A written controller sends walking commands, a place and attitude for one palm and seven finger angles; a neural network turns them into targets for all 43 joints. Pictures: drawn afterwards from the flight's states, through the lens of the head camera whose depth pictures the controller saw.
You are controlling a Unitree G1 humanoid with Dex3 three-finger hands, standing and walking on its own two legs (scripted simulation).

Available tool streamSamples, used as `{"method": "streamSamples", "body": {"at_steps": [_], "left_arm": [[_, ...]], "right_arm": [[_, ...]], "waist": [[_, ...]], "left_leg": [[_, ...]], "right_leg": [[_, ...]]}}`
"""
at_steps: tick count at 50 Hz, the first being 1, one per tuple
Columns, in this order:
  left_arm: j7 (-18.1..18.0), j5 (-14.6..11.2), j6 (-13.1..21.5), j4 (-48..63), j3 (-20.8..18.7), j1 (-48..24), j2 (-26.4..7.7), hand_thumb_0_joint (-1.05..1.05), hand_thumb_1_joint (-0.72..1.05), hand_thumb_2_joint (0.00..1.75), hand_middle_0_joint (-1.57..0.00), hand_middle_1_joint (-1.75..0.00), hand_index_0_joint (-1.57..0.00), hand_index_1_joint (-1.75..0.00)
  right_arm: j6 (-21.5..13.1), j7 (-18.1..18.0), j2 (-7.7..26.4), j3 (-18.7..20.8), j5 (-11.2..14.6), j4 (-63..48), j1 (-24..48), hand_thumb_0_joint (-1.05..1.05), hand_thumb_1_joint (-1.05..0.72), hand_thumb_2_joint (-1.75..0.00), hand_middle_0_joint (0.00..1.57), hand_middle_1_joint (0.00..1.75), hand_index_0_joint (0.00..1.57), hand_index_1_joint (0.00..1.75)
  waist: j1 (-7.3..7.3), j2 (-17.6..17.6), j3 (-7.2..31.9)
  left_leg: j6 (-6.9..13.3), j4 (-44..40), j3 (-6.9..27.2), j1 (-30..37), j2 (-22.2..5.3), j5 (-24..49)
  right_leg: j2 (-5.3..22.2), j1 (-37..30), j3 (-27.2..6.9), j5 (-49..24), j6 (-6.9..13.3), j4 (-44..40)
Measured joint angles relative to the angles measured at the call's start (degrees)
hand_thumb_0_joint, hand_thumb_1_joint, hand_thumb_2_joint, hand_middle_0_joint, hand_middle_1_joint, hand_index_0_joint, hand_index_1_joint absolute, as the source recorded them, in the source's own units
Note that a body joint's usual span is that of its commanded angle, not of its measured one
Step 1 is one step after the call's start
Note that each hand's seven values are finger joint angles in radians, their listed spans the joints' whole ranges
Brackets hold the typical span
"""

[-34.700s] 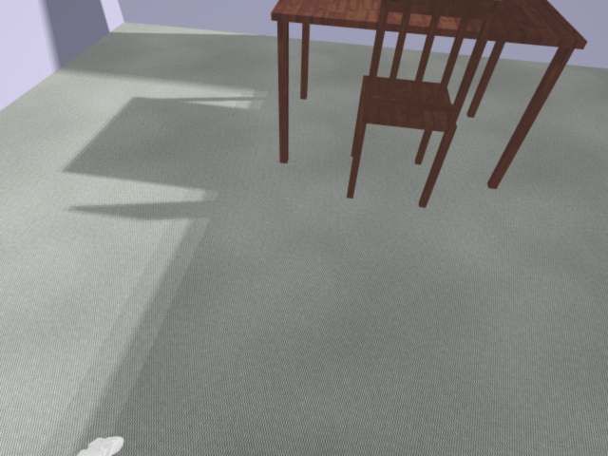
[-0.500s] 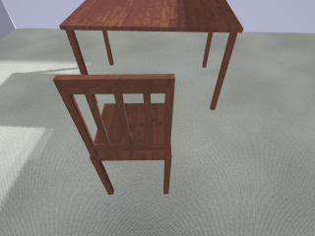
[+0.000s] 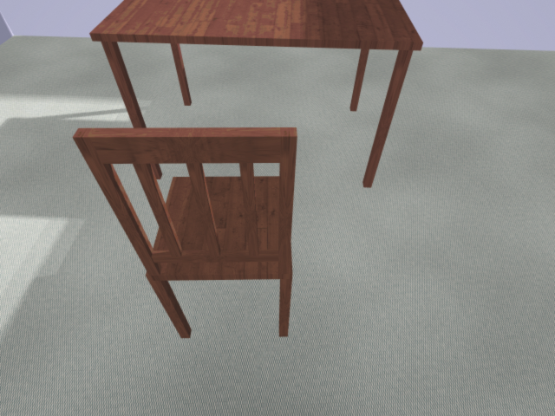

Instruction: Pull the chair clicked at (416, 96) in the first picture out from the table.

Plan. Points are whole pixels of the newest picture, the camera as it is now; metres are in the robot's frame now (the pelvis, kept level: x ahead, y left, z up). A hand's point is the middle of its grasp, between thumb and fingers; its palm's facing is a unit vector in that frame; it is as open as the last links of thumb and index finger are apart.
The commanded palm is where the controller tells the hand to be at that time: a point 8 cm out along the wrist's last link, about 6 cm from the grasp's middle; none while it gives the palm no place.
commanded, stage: look to check the result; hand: left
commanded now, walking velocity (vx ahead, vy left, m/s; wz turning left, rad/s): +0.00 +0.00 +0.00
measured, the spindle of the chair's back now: (206, 213) +0.52 +0.19 -0.08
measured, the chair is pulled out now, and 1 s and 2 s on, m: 0.60 0.60 0.60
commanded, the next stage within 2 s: stand and wait in 0.66 s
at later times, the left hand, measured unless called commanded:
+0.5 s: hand out of the picture +0.00 +0.16 -0.17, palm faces +0.03 -0.99 -0.17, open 7.4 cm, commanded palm none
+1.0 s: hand out of the picture -0.01 +0.16 -0.17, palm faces +0.04 -0.99 -0.17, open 7.4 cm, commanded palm none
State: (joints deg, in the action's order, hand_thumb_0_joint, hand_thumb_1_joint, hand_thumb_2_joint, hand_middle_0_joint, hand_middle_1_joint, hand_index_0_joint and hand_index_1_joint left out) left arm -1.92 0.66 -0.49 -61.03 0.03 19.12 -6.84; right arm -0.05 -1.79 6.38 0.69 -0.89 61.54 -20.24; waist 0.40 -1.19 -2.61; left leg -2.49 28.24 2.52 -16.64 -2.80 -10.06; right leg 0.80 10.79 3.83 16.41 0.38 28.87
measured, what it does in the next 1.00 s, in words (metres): stands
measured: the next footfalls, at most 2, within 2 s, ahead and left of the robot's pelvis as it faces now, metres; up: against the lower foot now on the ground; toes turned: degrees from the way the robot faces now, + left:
none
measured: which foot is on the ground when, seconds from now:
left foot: down 0.00-1.00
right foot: down 0.00-1.00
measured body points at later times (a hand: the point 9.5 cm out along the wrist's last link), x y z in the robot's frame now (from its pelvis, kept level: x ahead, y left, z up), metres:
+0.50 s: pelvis +0.01 +0.00 +0.00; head +0.02 +0.00 +0.45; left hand +0.00 +0.21 -0.16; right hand -0.01 -0.21 -0.16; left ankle +0.06 +0.15 -0.74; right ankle -0.01 -0.12 -0.74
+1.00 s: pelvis +0.01 +0.00 +0.00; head +0.02 +0.00 +0.45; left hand -0.01 +0.21 -0.16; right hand -0.02 -0.21 -0.16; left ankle +0.06 +0.15 -0.74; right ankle -0.01 -0.12 -0.74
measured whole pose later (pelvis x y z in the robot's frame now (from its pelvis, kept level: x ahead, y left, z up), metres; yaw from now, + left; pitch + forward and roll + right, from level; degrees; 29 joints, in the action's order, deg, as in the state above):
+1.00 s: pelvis +0.01 +0.00 +0.00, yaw +0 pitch -2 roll -1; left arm -1.9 0.6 -0.5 -61.5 0.0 19.2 -6.8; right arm 0.1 -2.0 6.5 0.5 -0.8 62.4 -19.3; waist 0.3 -0.8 -3.3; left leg -2.6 27.7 2.4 -15.1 -2.9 -10.6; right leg 0.7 9.0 3.8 16.6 0.4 27.8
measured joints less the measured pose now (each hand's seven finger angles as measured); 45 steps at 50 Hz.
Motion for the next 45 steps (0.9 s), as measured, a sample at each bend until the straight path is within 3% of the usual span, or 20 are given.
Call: {"method": "streamSamples", "body": {"at_steps": [45], "left_arm": [[0.0, -0.1, 0.0, -0.5, -0.1, 0.0, -0.1, 0.00, 0.90, 0.89, -0.20, -0.30, -0.20, -0.30]], "right_arm": [[0.0, -0.2, 0.1, -0.2, 0.1, 0.9, 0.8, 0.00, -0.91, -0.90, 0.20, 0.30, 0.20, 0.30]], "waist": [[-0.05, 0.3, -0.5]], "left_leg": [[-0.1, -0.8, -0.2, 1.7, -0.1, -0.4]], "right_leg": [[-0.1, -1.8, -0.1, 0.2, 0.0, -1.1]]}}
